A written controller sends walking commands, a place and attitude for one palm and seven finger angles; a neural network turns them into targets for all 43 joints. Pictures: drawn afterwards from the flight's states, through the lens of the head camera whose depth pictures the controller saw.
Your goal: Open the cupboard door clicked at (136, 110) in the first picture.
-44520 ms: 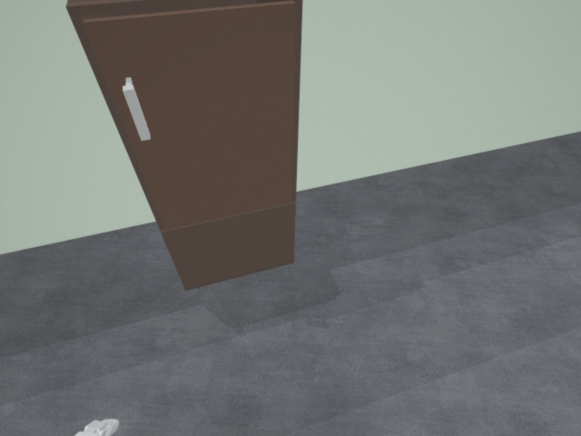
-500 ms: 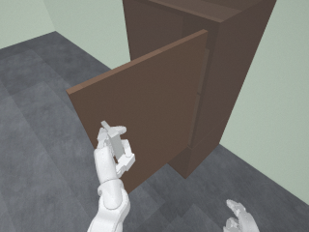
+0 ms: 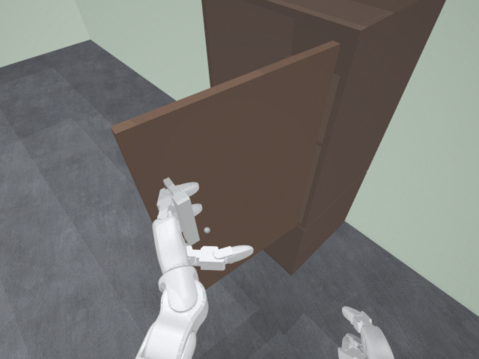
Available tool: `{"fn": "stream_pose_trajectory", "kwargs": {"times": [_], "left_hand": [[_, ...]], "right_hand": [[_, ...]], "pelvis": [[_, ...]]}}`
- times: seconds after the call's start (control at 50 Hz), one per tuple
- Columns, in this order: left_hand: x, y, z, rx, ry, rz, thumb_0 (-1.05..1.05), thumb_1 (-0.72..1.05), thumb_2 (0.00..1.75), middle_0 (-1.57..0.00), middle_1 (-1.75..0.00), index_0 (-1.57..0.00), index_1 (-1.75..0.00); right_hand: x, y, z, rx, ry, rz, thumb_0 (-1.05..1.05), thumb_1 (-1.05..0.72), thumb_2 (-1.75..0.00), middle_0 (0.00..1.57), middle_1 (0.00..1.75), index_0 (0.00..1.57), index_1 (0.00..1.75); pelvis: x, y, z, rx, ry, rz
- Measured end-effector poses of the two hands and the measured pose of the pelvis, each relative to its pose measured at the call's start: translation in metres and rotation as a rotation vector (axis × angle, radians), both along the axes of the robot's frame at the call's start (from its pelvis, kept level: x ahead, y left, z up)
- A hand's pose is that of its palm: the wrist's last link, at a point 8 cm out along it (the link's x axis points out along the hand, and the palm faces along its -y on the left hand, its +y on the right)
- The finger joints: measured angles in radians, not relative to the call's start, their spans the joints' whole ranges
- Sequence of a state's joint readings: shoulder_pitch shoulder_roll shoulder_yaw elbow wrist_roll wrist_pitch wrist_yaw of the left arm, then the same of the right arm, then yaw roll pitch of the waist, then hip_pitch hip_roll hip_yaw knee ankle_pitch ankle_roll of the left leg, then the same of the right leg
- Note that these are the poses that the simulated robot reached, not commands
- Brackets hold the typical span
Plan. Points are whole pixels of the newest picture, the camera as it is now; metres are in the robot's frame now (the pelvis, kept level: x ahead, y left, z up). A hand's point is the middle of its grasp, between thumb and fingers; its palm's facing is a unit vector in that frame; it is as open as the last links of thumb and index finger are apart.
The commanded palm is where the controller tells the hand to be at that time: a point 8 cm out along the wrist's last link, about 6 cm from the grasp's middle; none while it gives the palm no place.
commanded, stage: open thumb and fingers to let go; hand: left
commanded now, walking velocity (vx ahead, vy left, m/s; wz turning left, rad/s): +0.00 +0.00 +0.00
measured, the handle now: (181, 212) +0.33 +0.13 +0.08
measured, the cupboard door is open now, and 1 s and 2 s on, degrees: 83 89 88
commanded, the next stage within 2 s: slide the hand sideways off the handle in 0.24 s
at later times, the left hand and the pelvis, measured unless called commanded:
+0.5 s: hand (213, 264) +0.24 +0.06 +0.08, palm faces -0.06 -0.99 -0.11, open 15.7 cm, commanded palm +0.23 +0.11 +0.08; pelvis -0.02 +0.00 +0.00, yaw +0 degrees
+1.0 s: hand (185, 285) +0.21 +0.09 +0.09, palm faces -0.03 -1.00 -0.01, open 16.1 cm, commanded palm +0.18 +0.15 +0.08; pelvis -0.02 +0.00 +0.00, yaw -2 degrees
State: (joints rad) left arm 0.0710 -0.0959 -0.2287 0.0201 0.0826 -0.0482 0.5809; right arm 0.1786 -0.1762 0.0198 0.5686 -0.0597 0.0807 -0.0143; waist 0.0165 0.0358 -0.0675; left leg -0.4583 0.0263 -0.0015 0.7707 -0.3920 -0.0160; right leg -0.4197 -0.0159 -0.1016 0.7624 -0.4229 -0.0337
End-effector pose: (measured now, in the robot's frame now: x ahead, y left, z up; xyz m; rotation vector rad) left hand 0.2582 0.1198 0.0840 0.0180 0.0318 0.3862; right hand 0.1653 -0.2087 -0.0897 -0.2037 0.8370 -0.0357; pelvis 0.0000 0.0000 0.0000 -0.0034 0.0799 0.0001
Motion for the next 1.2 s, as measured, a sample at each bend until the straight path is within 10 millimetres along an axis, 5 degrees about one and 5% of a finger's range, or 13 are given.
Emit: {"fn": "stream_pose_trajectory", "kwargs": {"times": [0.38,0.58,0.86,1.2], "left_hand": [[-0.02,-0.01,0.0,0.012,0.007,-0.074,-0.01,-0.49,0.3,-0.4,-0.6,-0.38,-0.65],[-0.039,-0.006,0.002,0.025,-0.034,-0.561,-0.01,-0.5,0.3,-0.23,-0.37,-0.19,-0.39],[-0.055,0.01,0.001,0.013,-0.043,-0.456,-0.01,-0.5,0.3,-0.21,-0.33,-0.19,-0.32],[-0.084,0.05,-0.001,0.011,-0.02,-0.416,-0.01,-0.5,0.3,-0.19,-0.32,-0.18,-0.31]], "right_hand": [[-0.006,0.003,0.003,0.018,-0.049,0.013,0.01,-0.91,-0.9,0.2,0.3,0.2,0.3],[-0.025,-0.003,0.006,0.022,-0.116,-0.019,0.01,-0.91,-0.9,0.2,0.3,0.2,0.3],[-0.036,-0.007,0.016,0.026,-0.148,-0.025,0.02,-0.9,-0.9,0.2,0.3,0.2,0.3],[-0.008,-0.01,0.017,0.006,-0.197,-0.01,0.02,-0.91,-0.9,0.2,0.3,0.2,0.3]], "pelvis": [[-0.012,0.0,-0.003,-0.002,-0.021,0.0],[-0.027,0.001,-0.002,0.003,-0.047,-0.005],[-0.028,-0.001,0.001,0.01,-0.048,-0.03],[-0.011,0.0,-0.005,0.003,-0.003,-0.016]]}}
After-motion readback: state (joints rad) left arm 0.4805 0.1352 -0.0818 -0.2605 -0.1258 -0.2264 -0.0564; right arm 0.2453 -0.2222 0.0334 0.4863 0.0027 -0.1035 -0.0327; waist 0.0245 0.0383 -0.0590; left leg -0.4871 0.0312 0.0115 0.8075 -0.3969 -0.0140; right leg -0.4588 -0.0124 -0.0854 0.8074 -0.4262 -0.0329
